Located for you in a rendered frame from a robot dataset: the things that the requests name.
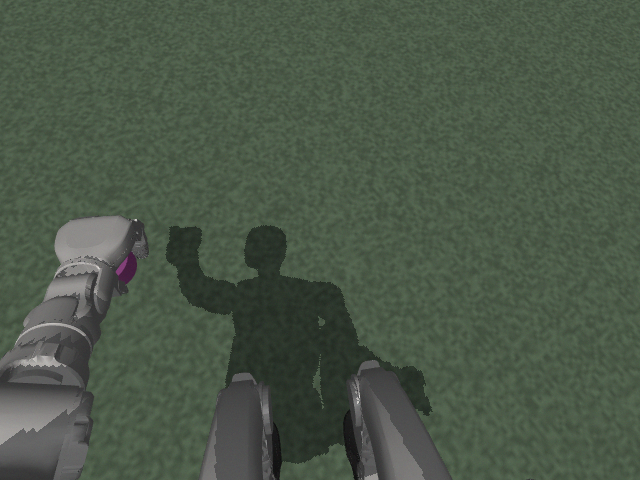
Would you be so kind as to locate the tin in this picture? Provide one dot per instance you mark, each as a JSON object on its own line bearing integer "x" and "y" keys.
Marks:
{"x": 127, "y": 269}

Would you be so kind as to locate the left robot hand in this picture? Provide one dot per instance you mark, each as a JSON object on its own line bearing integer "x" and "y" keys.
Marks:
{"x": 108, "y": 239}

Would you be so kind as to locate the left robot arm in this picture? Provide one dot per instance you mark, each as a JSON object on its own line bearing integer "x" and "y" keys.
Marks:
{"x": 45, "y": 423}

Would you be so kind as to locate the right robot foot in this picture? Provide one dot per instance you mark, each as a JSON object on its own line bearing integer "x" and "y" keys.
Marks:
{"x": 351, "y": 447}

